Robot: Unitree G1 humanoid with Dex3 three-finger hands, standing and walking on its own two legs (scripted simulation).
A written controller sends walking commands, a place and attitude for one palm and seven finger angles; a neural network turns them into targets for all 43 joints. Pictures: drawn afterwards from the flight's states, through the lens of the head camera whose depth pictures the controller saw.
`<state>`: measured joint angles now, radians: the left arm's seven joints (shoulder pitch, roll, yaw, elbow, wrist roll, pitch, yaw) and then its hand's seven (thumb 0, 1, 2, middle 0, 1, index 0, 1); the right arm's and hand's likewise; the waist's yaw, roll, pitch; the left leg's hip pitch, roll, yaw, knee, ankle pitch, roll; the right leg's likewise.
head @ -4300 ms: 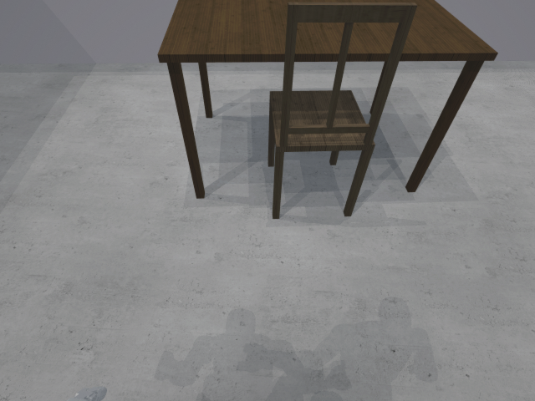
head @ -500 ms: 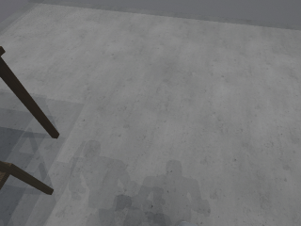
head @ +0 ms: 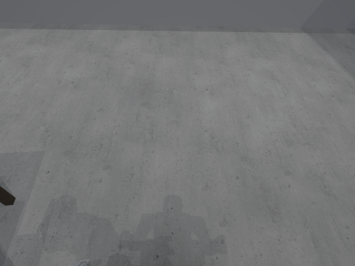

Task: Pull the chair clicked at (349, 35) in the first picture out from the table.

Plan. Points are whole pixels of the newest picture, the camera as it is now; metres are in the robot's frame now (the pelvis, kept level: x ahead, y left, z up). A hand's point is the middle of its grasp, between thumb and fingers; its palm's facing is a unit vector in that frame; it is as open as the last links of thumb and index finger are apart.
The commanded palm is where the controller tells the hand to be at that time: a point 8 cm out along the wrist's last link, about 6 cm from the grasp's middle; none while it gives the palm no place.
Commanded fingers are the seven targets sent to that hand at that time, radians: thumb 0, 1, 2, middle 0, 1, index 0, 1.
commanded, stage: walk to a spot facing it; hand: left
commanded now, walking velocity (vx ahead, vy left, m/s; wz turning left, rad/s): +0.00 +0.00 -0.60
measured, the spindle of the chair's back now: out of the picture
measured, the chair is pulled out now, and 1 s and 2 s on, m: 0.00 0.00 0.00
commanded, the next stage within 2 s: turn to face it in 0.46 s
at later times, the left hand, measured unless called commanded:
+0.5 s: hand (138, 236) +0.22 +0.11 -0.16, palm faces -0.30 -0.93 -0.22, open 7.4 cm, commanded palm none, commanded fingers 0.00 0.90 0.90 -0.20 -0.30 -0.20 -0.30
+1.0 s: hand (140, 220) +0.26 +0.12 -0.17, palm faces -0.22 -0.96 -0.18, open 7.4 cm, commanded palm none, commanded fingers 0.00 0.90 0.90 -0.20 -0.30 -0.20 -0.30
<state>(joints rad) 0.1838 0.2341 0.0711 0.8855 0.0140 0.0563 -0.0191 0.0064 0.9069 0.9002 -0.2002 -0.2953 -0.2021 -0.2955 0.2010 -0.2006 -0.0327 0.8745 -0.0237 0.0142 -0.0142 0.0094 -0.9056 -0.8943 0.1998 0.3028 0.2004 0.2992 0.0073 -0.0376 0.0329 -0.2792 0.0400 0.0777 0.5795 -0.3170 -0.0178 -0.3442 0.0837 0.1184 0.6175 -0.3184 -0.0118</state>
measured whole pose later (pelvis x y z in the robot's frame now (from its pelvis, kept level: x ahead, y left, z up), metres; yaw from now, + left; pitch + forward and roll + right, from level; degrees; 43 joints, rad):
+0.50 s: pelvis +0.05 -0.04 -0.01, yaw -19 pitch +0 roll -1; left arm 0.14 0.21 0.07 0.90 0.01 0.00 -0.03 0.01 0.91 0.90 -0.20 -0.29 -0.20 -0.29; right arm 0.29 -0.23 -0.06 0.98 -0.02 0.05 -0.01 0.01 -0.90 -0.89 0.20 0.30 0.20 0.30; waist -0.02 0.04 0.11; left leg -0.34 0.18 0.14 1.07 -0.55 -0.07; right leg -0.32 0.00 -0.12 0.66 -0.33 -0.04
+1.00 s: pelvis +0.15 -0.04 +0.01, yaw -16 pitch +1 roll -1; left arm 0.18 0.19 0.06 0.99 0.01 0.03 0.01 0.01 0.91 0.90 -0.20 -0.29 -0.20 -0.29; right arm 0.21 -0.16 -0.04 0.97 -0.03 0.02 -0.01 0.00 -0.93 -0.89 0.20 0.30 0.20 0.30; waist -0.01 -0.02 0.06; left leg -0.34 0.00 0.04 0.51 -0.18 0.05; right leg -0.40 -0.04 -0.03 1.01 -0.49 0.05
